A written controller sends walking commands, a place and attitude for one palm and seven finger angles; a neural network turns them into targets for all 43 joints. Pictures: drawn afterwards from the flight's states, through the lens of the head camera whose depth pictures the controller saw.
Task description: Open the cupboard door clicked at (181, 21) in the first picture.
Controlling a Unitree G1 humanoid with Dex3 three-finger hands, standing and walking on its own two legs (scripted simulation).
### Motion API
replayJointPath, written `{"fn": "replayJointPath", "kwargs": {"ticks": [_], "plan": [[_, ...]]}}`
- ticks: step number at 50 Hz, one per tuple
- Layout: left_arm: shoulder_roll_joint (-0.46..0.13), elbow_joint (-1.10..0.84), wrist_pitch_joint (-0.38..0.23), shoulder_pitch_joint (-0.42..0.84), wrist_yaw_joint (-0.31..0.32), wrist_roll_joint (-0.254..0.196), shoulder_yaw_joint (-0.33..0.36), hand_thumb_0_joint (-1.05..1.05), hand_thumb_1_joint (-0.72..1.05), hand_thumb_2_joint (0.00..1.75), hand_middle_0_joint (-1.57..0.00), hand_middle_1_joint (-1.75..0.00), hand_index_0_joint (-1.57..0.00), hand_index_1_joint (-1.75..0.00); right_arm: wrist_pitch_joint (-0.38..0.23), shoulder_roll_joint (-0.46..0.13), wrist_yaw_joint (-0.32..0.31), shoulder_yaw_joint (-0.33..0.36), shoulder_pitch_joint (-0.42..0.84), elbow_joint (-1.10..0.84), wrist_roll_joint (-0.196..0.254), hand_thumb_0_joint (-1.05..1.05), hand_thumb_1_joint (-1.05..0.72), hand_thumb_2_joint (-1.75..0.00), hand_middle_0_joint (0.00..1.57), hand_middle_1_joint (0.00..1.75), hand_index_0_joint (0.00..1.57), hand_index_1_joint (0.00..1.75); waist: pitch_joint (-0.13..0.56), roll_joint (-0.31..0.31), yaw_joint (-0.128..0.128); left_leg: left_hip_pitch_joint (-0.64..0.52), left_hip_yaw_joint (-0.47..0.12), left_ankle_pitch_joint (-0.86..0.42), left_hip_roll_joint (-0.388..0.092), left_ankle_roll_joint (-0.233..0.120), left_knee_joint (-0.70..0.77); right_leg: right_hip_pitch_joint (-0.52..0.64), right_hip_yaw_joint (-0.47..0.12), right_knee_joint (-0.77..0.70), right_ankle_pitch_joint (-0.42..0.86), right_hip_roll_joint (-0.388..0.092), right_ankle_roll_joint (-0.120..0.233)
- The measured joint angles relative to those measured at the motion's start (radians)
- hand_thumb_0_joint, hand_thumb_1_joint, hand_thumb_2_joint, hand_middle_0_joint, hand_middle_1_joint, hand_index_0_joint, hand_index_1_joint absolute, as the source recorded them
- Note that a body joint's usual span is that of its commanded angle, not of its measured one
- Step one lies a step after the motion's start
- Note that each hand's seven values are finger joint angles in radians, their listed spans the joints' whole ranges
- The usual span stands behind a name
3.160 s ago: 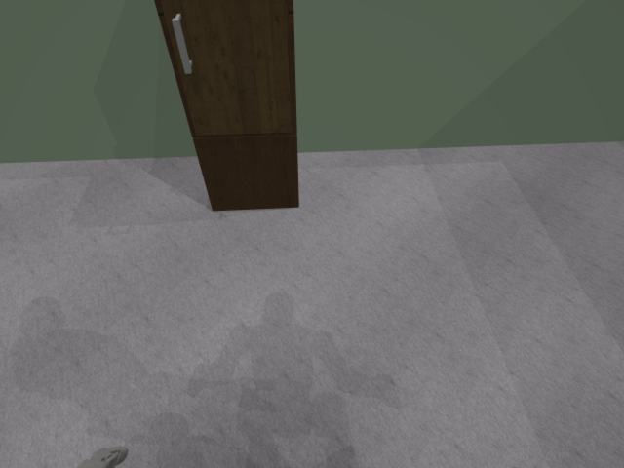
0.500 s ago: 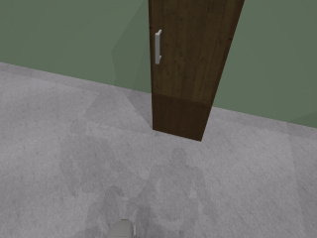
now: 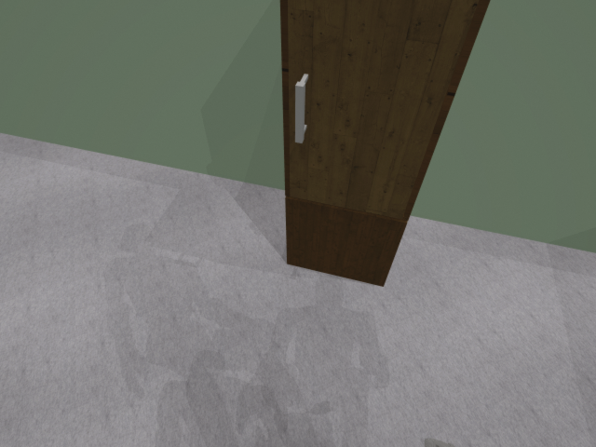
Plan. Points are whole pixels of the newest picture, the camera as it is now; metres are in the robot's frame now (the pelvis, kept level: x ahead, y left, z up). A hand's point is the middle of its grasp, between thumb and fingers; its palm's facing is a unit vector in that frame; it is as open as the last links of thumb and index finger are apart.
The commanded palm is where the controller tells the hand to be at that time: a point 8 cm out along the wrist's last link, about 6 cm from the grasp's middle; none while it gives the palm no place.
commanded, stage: turn to face it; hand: left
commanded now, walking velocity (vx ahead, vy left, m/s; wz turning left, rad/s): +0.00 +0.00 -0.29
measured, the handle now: (302, 109) +0.82 +0.07 -0.01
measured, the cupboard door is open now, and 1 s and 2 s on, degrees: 0 0 0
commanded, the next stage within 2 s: take the last steps up to it in 0.18 s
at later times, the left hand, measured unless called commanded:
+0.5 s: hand out of the picture +0.12 +0.20 -0.16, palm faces -0.13 -0.98 -0.18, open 7.4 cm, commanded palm none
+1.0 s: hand (229, 410) +0.20 +0.13 -0.16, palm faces -0.10 -0.97 -0.21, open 7.2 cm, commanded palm none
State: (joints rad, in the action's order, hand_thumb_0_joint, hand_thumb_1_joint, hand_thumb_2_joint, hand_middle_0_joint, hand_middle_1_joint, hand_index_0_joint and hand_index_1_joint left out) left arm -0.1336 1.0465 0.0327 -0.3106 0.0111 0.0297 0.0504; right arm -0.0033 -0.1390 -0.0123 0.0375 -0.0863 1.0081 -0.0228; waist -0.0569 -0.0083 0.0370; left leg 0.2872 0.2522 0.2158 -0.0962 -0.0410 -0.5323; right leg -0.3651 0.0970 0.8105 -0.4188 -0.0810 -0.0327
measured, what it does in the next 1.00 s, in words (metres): walks ahead: right foot, then left foot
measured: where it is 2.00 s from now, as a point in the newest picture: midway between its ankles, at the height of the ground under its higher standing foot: outside the picture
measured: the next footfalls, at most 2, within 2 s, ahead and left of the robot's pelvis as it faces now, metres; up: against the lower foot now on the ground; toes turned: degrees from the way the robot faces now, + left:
right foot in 0.06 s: +0.06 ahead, -0.13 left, +0.00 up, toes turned -8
left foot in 0.38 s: +0.07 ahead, +0.11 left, +0.00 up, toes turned -2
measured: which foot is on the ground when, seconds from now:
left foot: down 0.00-0.06, up 0.08-0.36, down 0.38-0.78, up 0.80-1.00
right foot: up 0.00-0.04, down 0.06-0.38, up 0.40-0.76, down 0.78-1.00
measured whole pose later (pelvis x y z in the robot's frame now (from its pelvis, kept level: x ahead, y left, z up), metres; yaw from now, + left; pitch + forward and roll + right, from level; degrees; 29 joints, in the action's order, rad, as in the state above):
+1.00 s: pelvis +0.14 -0.04 +0.01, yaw -8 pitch +0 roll -1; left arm -0.15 1.06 -0.06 -0.28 0.02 0.03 0.05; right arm -0.01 -0.17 0.01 0.06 -0.29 1.08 -0.03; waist -0.01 -0.03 -0.02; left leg 0.49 0.09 0.30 -0.10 0.01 -0.93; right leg -0.13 0.16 0.39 -0.26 -0.02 0.03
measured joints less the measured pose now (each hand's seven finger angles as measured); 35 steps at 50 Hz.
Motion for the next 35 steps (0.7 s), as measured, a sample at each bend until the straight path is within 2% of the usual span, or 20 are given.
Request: {"fn": "replayJointPath", "kwargs": {"ticks": [2, 3, 4, 6, 7, 9, 11, 14, 17, 18, 19, 22, 25, 27, 30, 35], "plan": [[-0.005, -0.021, -0.008, 0.009, 0.000, 0.003, 0.004, 0.00, 0.91, 0.90, -0.20, -0.30, -0.19, -0.30, 0.012, -0.017, 0.002, 0.009, -0.016, 0.008, -0.002, -0.03, -0.93, -0.90, 0.21, 0.30, 0.21, 0.30, 0.009, -0.007, -0.004, 0.009, 0.011, 0.025, -0.013, 0.012, -0.040, 0.042, 0.008, -0.107, 0.072, 0.009, 0.001], [-0.012, -0.034, -0.015, 0.008, 0.000, 0.006, 0.005, 0.00, 0.91, 0.90, -0.20, -0.30, -0.19, -0.30, 0.018, -0.023, 0.003, 0.013, -0.028, 0.010, 0.000, -0.02, -0.92, -0.90, 0.21, 0.30, 0.21, 0.30, 0.017, 0.000, -0.004, 0.022, 0.020, 0.043, -0.016, 0.020, -0.073, 0.066, 0.000, -0.175, 0.118, 0.010, 0.011], [-0.013, -0.036, -0.022, 0.016, 0.003, 0.009, 0.005, 0.00, 0.91, 0.90, -0.20, -0.30, -0.19, -0.30, 0.025, -0.034, 0.004, 0.018, -0.037, 0.014, 0.002, -0.02, -0.92, -0.90, 0.21, 0.30, 0.21, 0.30, 0.019, -0.009, -0.004, 0.039, 0.011, 0.090, -0.024, 0.035, -0.118, 0.062, -0.004, -0.174, 0.122, 0.020, 0.027], [-0.009, -0.042, -0.026, 0.030, 0.005, 0.008, -0.003, 0.00, 0.91, 0.90, -0.20, -0.30, -0.19, -0.30, 0.047, -0.058, 0.002, 0.025, -0.057, 0.021, 0.005, -0.01, -0.92, -0.90, 0.20, 0.30, 0.21, 0.30, 0.024, -0.031, -0.007, 0.086, -0.066, 0.213, -0.012, 0.057, -0.234, 0.058, -0.001, -0.166, 0.105, 0.038, 0.050], [-0.009, -0.045, -0.028, 0.034, 0.006, 0.008, -0.005, 0.00, 0.91, 0.90, -0.20, -0.30, -0.19, -0.30, 0.056, -0.067, 0.001, 0.026, -0.065, 0.026, 0.005, -0.01, -0.92, -0.90, 0.20, 0.30, 0.20, 0.30, 0.027, -0.034, -0.007, 0.108, -0.102, 0.234, 0.000, 0.062, -0.299, 0.062, -0.004, -0.180, 0.107, 0.045, 0.055], [-0.011, -0.049, -0.026, 0.041, 0.008, 0.007, -0.005, 0.00, 0.91, 0.90, -0.20, -0.30, -0.20, -0.30, 0.061, -0.077, 0.001, 0.028, -0.079, 0.032, 0.004, -0.01, -0.92, -0.90, 0.20, 0.30, 0.20, 0.30, 0.030, -0.033, -0.011, 0.139, -0.150, 0.224, 0.017, 0.071, -0.398, 0.076, -0.015, -0.225, 0.130, 0.056, 0.057], [-0.018, -0.050, -0.022, 0.049, 0.008, 0.006, -0.004, 0.00, 0.91, 0.90, -0.20, -0.30, -0.20, -0.30, 0.058, -0.081, -0.001, 0.027, -0.094, 0.031, 0.003, 0.00, -0.92, -0.90, 0.20, 0.30, 0.20, 0.30, 0.032, -0.024, -0.019, 0.141, -0.172, 0.213, 0.027, 0.082, -0.419, 0.087, -0.028, -0.266, 0.155, 0.063, 0.057], [-0.033, -0.052, -0.017, 0.068, 0.005, 0.006, 0.001, 0.00, 0.91, 0.90, -0.20, -0.30, -0.20, -0.30, 0.051, -0.079, -0.006, 0.022, -0.115, 0.026, 0.005, 0.00, -0.92, -0.90, 0.20, 0.30, 0.20, 0.30, 0.028, -0.006, -0.026, 0.100, -0.183, 0.219, 0.038, 0.091, -0.325, 0.094, -0.049, -0.302, 0.178, 0.067, 0.053], [-0.049, -0.051, -0.013, 0.087, 0.002, 0.001, 0.006, 0.00, 0.90, 0.90, -0.20, -0.30, -0.20, -0.30, 0.038, -0.072, -0.012, 0.011, -0.134, 0.025, 0.006, 0.00, -0.91, -0.90, 0.20, 0.30, 0.20, 0.30, 0.024, 0.008, -0.029, 0.023, -0.185, 0.164, 0.045, 0.091, -0.147, 0.091, -0.066, -0.302, 0.182, 0.074, 0.041], [-0.054, -0.049, -0.011, 0.090, 0.001, -0.003, 0.007, 0.00, 0.90, 0.90, -0.20, -0.30, -0.20, -0.30, 0.029, -0.070, -0.012, 0.006, -0.145, 0.025, 0.004, 0.00, -0.91, -0.90, 0.20, 0.30, 0.20, 0.30, 0.027, 0.009, -0.032, -0.013, -0.182, 0.130, 0.044, 0.088, -0.069, 0.087, -0.068, -0.291, 0.176, 0.078, 0.035], [-0.061, -0.047, -0.008, 0.093, -0.001, -0.006, 0.009, 0.00, 0.90, 0.90, -0.20, -0.30, -0.20, -0.30, 0.019, -0.064, -0.013, 0.002, -0.156, 0.028, 0.001, 0.00, -0.91, -0.90, 0.20, 0.30, 0.20, 0.30, 0.030, 0.018, -0.036, -0.034, -0.179, 0.111, 0.049, 0.069, -0.023, 0.079, -0.073, -0.270, 0.164, 0.077, 0.030], [-0.077, -0.036, 0.010, 0.094, -0.011, -0.002, 0.017, 0.01, 0.91, 0.90, -0.20, -0.30, -0.20, -0.30, 0.001, -0.038, -0.009, -0.011, -0.199, 0.029, -0.012, 0.00, -0.91, -0.90, 0.20, 0.30, 0.20, 0.30, 0.042, 0.042, -0.048, -0.058, -0.154, 0.091, 0.056, 0.025, -0.002, 0.020, -0.090, -0.083, 0.009, 0.079, 0.038], [-0.082, -0.029, 0.005, 0.099, -0.028, 0.005, 0.019, 0.01, 0.91, 0.90, -0.20, -0.30, -0.20, -0.30, -0.014, -0.017, -0.008, -0.020, -0.252, 0.039, -0.013, 0.00, -0.91, -0.90, 0.20, 0.30, 0.20, 0.30, 0.052, 0.037, -0.064, -0.106, -0.146, 0.057, 0.054, 0.018, 0.083, -0.053, -0.077, 0.121, 0.025, 0.074, 0.041], [-0.080, -0.030, -0.005, 0.102, -0.033, 0.005, 0.017, 0.01, 0.91, 0.90, -0.20, -0.30, -0.20, -0.30, -0.022, -0.005, -0.007, -0.023, -0.283, 0.056, -0.012, 0.00, -0.91, -0.90, 0.20, 0.30, 0.20, 0.30, 0.054, 0.034, -0.066, -0.138, -0.139, 0.034, 0.056, 0.018, 0.141, -0.077, -0.065, 0.158, 0.062, 0.058, 0.037], [-0.072, -0.029, -0.013, 0.110, -0.036, 0.004, 0.011, 0.01, 0.91, 0.90, -0.20, -0.30, -0.19, -0.30, -0.033, 0.010, -0.007, -0.024, -0.320, 0.084, -0.011, 0.00, -0.91, -0.90, 0.20, 0.30, 0.20, 0.30, 0.051, 0.030, -0.071, -0.176, -0.127, 0.021, 0.059, 0.021, 0.196, -0.080, -0.050, 0.106, 0.087, 0.032, 0.029], [-0.047, -0.019, -0.016, 0.136, -0.036, 0.002, 0.001, 0.01, 0.91, 0.90, -0.20, -0.30, -0.19, -0.30, -0.036, 0.025, -0.003, -0.017, -0.359, 0.121, -0.014, 0.00, -0.91, -0.90, 0.20, 0.30, 0.21, 0.30, 0.032, 0.021, -0.094, -0.211, -0.108, 0.053, 0.056, 0.040, 0.197, -0.035, -0.023, -0.081, 0.068, 0.012, 0.030]]}}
